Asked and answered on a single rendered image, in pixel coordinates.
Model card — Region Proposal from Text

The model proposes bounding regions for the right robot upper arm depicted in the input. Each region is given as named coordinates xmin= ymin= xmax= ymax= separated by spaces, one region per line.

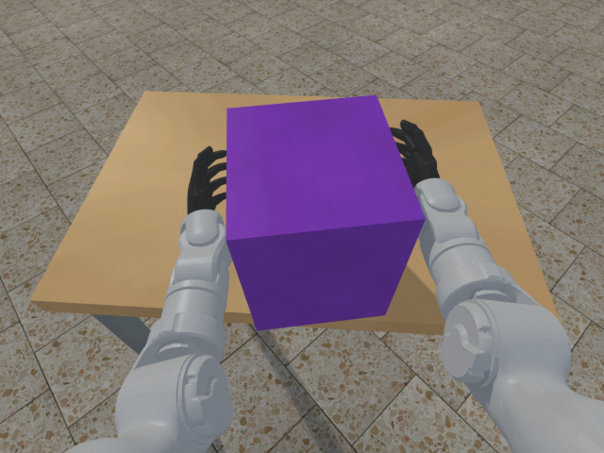
xmin=440 ymin=298 xmax=604 ymax=453

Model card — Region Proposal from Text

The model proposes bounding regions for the carton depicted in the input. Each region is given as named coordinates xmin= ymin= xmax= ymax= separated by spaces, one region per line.
xmin=226 ymin=95 xmax=426 ymax=331

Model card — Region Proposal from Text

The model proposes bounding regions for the right robot hand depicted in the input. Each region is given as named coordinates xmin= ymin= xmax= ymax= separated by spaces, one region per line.
xmin=390 ymin=120 xmax=440 ymax=188

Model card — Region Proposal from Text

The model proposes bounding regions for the left robot hand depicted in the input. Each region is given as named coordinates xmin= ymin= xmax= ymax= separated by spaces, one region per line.
xmin=187 ymin=146 xmax=227 ymax=214

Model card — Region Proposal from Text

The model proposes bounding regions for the right robot forearm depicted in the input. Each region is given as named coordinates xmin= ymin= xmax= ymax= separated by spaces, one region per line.
xmin=414 ymin=178 xmax=571 ymax=375

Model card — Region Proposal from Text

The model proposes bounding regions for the table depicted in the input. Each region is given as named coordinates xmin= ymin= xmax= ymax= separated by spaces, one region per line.
xmin=29 ymin=91 xmax=562 ymax=355

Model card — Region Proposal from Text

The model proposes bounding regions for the left robot upper arm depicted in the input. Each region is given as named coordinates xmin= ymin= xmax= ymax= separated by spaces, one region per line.
xmin=64 ymin=353 xmax=234 ymax=453

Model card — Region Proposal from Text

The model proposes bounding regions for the left robot forearm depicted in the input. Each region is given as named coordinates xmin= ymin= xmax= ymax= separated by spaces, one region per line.
xmin=115 ymin=210 xmax=232 ymax=430

